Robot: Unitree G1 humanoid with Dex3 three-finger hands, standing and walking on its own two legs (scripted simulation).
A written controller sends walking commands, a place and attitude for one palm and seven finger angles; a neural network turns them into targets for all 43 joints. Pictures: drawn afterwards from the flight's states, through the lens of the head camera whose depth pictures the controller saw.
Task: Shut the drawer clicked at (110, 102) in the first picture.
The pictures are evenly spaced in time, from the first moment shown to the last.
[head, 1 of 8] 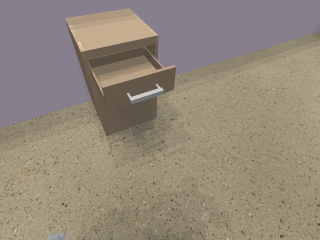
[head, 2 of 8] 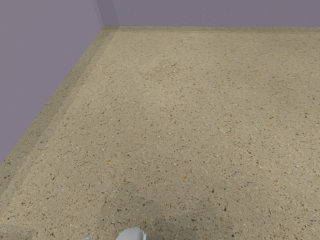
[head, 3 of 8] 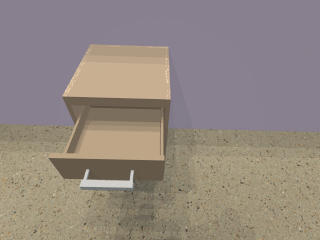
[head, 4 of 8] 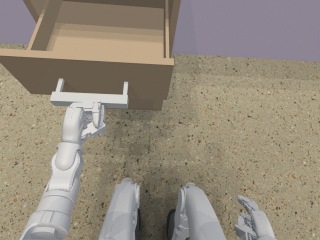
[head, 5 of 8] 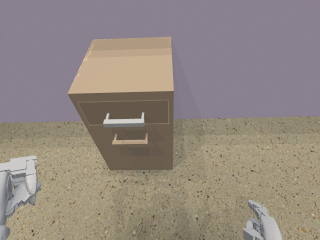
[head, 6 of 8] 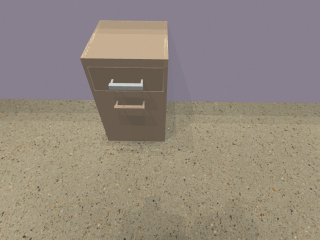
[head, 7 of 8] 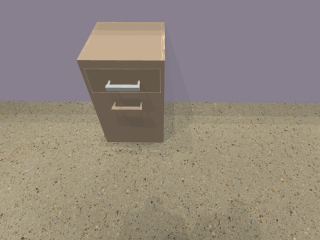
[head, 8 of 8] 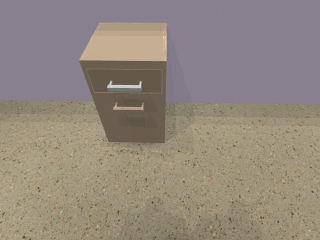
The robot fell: no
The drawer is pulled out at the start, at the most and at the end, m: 0.25 0.25 0.00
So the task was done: yes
